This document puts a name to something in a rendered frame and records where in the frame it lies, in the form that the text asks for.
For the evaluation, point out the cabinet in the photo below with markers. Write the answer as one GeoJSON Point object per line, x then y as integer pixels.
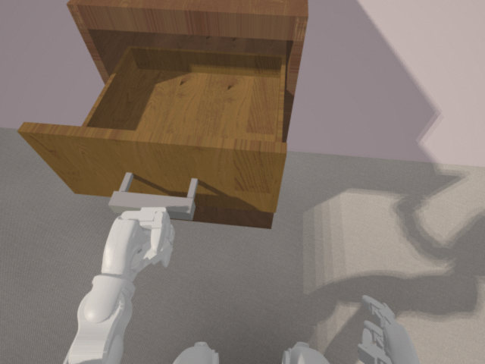
{"type": "Point", "coordinates": [275, 27]}

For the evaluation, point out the left robot hand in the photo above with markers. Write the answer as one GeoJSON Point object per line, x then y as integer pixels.
{"type": "Point", "coordinates": [149, 229]}

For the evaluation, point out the left robot shin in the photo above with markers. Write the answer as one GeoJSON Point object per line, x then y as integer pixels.
{"type": "Point", "coordinates": [201, 344]}

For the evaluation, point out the drawer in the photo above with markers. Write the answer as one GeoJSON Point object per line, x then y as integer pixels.
{"type": "Point", "coordinates": [170, 115]}

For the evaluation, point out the robot left thigh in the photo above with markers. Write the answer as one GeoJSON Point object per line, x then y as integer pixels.
{"type": "Point", "coordinates": [197, 355]}

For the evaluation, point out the handle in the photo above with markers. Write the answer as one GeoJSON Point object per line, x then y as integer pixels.
{"type": "Point", "coordinates": [177, 207]}

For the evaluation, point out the left robot forearm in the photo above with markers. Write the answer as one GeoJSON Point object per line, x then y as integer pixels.
{"type": "Point", "coordinates": [103, 315]}

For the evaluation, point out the right robot hand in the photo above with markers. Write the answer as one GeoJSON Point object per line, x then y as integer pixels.
{"type": "Point", "coordinates": [394, 346]}

